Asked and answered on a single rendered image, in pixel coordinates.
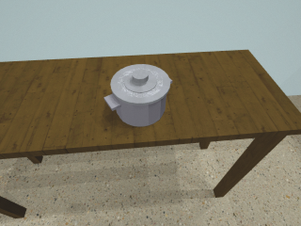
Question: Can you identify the pot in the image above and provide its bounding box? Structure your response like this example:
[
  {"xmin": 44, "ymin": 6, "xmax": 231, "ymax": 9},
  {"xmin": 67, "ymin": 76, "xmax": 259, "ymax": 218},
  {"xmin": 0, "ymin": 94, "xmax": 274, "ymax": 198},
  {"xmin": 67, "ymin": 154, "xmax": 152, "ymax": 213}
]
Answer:
[{"xmin": 104, "ymin": 79, "xmax": 173, "ymax": 127}]

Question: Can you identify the knob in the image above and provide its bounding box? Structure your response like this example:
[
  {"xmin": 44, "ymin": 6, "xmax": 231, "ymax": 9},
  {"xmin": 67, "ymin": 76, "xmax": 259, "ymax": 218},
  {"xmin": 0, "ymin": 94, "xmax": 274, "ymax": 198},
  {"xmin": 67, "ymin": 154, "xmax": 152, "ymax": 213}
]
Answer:
[{"xmin": 132, "ymin": 69, "xmax": 149, "ymax": 84}]

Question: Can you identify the table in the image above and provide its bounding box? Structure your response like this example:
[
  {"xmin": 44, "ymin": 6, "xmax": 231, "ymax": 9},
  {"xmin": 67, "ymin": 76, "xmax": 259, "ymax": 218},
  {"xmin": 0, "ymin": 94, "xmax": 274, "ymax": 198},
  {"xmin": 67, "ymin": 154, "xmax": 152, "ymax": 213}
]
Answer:
[{"xmin": 0, "ymin": 49, "xmax": 301, "ymax": 218}]

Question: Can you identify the lid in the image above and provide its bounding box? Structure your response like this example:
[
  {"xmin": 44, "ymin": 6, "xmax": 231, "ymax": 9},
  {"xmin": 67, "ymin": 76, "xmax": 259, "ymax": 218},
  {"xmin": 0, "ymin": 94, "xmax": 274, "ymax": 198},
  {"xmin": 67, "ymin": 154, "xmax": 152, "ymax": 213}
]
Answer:
[{"xmin": 110, "ymin": 64, "xmax": 171, "ymax": 105}]

